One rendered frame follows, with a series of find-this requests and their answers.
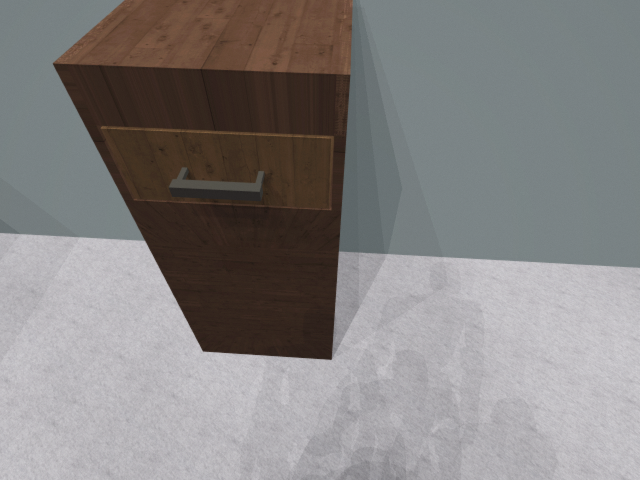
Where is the handle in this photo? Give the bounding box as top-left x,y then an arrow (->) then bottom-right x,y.
169,167 -> 265,201

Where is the cabinet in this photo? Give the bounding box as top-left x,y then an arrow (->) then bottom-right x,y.
53,0 -> 353,360

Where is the drawer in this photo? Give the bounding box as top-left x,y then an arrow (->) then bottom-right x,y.
101,126 -> 334,208

